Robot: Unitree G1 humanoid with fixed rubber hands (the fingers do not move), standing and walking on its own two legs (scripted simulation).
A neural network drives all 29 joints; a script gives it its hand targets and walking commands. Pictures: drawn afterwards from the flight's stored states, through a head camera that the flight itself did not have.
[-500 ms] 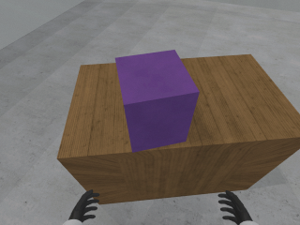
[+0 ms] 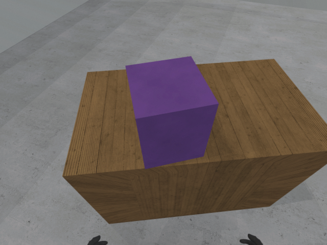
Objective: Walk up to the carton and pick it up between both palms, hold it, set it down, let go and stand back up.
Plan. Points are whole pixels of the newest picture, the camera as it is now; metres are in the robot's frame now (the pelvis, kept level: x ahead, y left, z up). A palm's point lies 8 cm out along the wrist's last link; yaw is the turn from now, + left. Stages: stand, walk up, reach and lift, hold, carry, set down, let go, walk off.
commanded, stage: stand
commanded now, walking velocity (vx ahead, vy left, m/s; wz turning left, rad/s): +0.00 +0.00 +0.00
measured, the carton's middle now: (167, 114) +0.48 +0.02 +0.02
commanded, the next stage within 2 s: walk up in 1.26 s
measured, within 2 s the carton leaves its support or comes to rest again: neither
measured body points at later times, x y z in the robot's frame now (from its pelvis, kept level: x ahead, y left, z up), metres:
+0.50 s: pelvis +0.02 +0.00 +0.01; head +0.03 +0.00 +0.46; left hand +0.05 +0.23 -0.14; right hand +0.07 -0.22 -0.14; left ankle -0.01 +0.12 -0.72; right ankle -0.01 -0.12 -0.72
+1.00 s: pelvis +0.01 +0.00 +0.01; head +0.02 +0.00 +0.46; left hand +0.00 +0.21 -0.15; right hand +0.01 -0.20 -0.15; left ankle -0.01 +0.12 -0.72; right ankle -0.01 -0.12 -0.72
